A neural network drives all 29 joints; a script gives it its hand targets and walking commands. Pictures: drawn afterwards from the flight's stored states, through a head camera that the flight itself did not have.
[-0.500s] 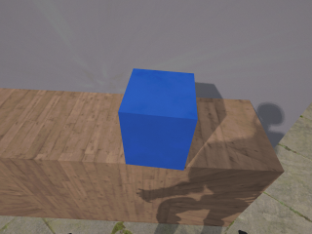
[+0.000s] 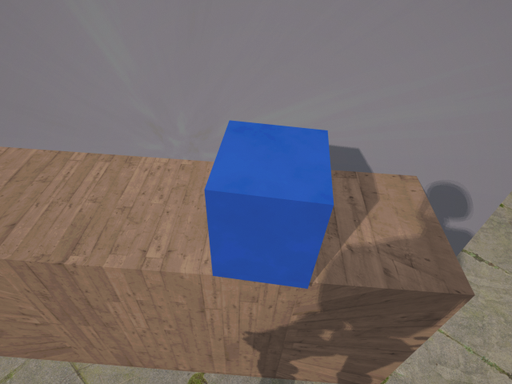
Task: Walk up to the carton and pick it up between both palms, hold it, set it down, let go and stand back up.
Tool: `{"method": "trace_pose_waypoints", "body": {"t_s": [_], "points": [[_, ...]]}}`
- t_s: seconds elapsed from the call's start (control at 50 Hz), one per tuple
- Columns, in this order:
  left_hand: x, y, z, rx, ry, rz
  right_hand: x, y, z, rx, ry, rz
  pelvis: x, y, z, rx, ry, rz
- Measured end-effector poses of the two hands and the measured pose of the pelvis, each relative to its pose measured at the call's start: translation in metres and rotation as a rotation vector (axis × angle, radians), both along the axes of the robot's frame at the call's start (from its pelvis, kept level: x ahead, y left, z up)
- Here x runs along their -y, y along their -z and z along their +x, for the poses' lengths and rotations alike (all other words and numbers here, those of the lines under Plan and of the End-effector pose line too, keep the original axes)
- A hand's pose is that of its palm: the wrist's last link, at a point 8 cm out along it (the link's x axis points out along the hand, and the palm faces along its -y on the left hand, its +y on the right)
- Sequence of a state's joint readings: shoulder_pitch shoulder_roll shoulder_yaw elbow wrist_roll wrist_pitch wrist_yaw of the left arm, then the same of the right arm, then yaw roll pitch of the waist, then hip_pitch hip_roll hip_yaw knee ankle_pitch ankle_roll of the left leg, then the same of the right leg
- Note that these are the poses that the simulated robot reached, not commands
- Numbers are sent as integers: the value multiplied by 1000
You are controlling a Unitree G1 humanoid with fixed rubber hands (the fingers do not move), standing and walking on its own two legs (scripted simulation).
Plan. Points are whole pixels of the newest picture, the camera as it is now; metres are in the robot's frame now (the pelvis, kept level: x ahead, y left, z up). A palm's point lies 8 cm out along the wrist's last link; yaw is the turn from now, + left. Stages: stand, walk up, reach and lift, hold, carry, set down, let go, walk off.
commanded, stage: walk up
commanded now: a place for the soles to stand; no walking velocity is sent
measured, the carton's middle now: (268, 204) +0.47 -0.02 +0.02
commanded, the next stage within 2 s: none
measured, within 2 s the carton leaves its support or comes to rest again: neither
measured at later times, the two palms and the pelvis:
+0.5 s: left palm out of the picture +0.12 +0.28 -0.12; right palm out of the picture +0.12 -0.22 -0.12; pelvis +0.05 +0.03 -0.01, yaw -2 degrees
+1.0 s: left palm out of the picture +0.13 +0.27 -0.12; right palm out of the picture +0.14 -0.23 -0.12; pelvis +0.05 +0.03 -0.01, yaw -4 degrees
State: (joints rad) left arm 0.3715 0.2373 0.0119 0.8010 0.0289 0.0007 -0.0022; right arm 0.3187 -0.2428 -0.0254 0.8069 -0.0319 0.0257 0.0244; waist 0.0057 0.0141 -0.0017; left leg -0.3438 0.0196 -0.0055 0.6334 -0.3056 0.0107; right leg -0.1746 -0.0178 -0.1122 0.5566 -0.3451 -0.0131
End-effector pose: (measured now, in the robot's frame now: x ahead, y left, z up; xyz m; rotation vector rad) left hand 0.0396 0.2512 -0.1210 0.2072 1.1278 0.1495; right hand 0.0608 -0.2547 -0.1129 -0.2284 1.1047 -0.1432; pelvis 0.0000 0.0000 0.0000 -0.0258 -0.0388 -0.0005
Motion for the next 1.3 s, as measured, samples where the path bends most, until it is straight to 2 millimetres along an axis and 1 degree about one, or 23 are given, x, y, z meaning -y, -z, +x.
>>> {"method": "trace_pose_waypoints", "body": {"t_s": [0.08,0.16,0.28,0.36,0.44,0.58,0.68,0.76,0.84,0.98,1.14,1.22,1.3], "points": [[-12,3,6,-7,-20,-2,-11,2,9,2,3,-2,-11,2,16,6,-6,2],[-20,4,22,1,-15,-17,-22,0,21,14,21,6,-19,2,29,-9,5,14],[-22,2,47,11,23,-18,-31,0,36,-8,26,3,-28,1,40,-23,14,15],[-28,2,60,14,36,-4,-36,2,46,-4,22,7,-32,3,45,-25,19,22],[-32,2,72,11,44,19,-35,6,52,-2,35,10,-32,6,50,-23,35,30],[-31,-6,87,36,58,34,-35,10,65,5,37,28,-32,5,60,-26,39,25],[-36,-6,94,55,51,44,-36,11,78,39,25,31,-33,9,63,-15,43,34],[-35,-2,96,57,51,41,-33,11,83,57,35,30,-32,12,62,-7,55,39],[-27,-1,97,58,64,34,-29,10,83,66,45,26,-30,12,60,-4,65,37],[-18,-5,93,68,78,25,-22,9,77,59,42,25,-26,10,55,4,69,29],[-31,-1,80,29,78,30,-27,2,72,69,41,13,-31,8,51,7,84,42],[-33,1,81,12,96,47,-25,3,58,68,79,8,-31,9,46,14,106,45],[-25,-4,84,40,103,37,-24,10,41,13,92,14,-31,8,44,20,98,20]]}}
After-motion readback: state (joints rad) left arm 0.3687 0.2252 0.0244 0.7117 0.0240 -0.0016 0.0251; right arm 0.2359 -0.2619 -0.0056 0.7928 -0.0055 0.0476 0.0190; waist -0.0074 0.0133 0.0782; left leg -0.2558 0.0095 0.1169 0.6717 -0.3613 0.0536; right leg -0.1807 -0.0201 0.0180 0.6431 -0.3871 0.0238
